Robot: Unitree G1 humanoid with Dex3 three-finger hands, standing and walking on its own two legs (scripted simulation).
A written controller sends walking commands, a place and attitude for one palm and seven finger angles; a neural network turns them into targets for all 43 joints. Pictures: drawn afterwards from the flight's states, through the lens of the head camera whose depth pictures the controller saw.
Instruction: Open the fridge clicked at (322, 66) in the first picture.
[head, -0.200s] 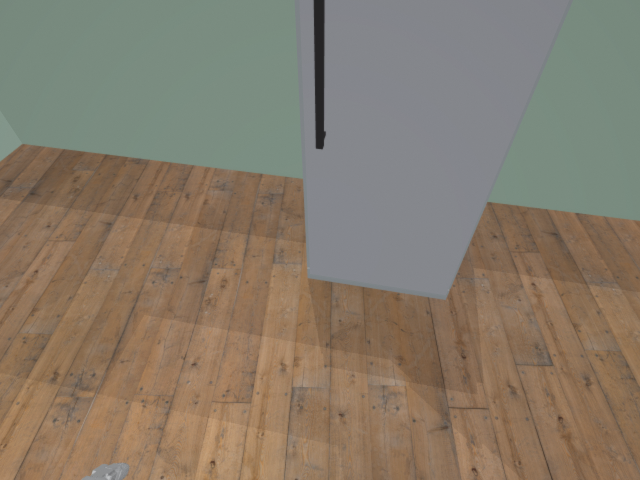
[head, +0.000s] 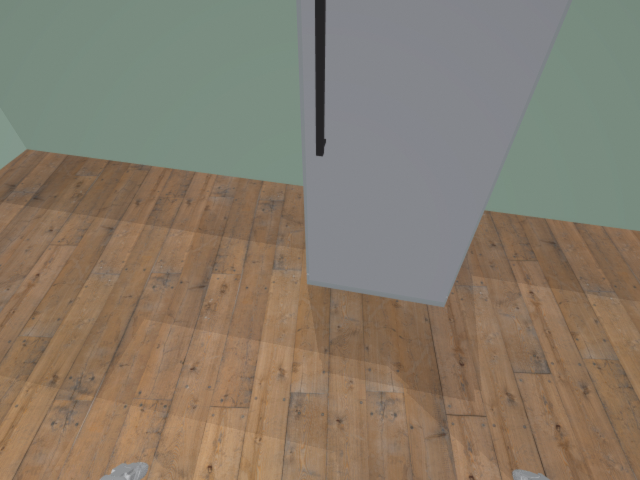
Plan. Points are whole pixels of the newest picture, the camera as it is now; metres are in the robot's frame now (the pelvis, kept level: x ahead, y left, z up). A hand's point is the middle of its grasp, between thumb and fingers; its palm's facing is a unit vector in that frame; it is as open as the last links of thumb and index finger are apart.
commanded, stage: stand and wait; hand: left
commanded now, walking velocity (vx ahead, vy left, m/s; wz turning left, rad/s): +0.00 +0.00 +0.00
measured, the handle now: (322, 72) +0.89 +0.05 +0.12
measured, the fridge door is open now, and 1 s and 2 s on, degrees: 0 0 0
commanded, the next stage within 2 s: look at it before walking up in 0.62 s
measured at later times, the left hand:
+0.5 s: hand out of the picture +0.05 +0.24 -0.15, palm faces -0.03 -0.94 -0.35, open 7.3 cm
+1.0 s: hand out of the picture +0.06 +0.23 -0.15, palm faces -0.03 -0.94 -0.34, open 7.3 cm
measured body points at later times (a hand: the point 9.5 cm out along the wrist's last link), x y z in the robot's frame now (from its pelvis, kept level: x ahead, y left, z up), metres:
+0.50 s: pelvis -0.02 -0.01 +0.00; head -0.01 -0.02 +0.45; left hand +0.05 +0.29 -0.12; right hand +0.05 -0.31 -0.13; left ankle -0.02 +0.12 -0.74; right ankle -0.01 -0.13 -0.74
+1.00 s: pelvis -0.02 -0.01 +0.01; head -0.01 -0.02 +0.46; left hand +0.06 +0.28 -0.12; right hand +0.06 -0.31 -0.13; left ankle -0.02 +0.12 -0.74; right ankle -0.01 -0.13 -0.74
